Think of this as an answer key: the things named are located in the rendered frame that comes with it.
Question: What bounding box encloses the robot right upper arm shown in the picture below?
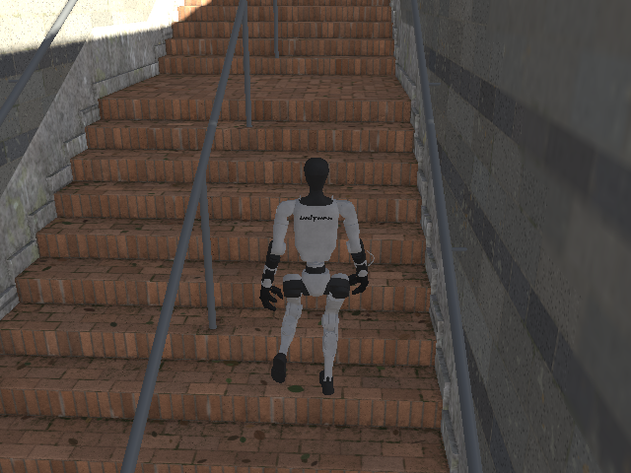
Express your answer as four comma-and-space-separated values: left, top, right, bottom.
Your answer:
336, 200, 362, 253

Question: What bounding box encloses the robot left upper arm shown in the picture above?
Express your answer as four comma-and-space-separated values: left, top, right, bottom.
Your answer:
270, 199, 296, 255

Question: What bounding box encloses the right robot hand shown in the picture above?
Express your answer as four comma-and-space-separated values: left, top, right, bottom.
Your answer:
348, 272, 369, 295

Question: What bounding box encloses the right robot shin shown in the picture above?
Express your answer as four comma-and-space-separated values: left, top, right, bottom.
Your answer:
322, 314, 339, 381

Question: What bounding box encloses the left robot thigh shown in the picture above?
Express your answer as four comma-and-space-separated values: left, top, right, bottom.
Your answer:
283, 274, 303, 319

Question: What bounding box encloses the left robot hand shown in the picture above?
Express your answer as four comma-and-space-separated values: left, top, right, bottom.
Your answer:
259, 285, 283, 311

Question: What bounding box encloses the left robot forearm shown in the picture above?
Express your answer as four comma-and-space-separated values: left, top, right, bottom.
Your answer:
261, 240, 281, 288

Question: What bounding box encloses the right robot forearm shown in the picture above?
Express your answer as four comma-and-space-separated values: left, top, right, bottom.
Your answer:
351, 239, 368, 277

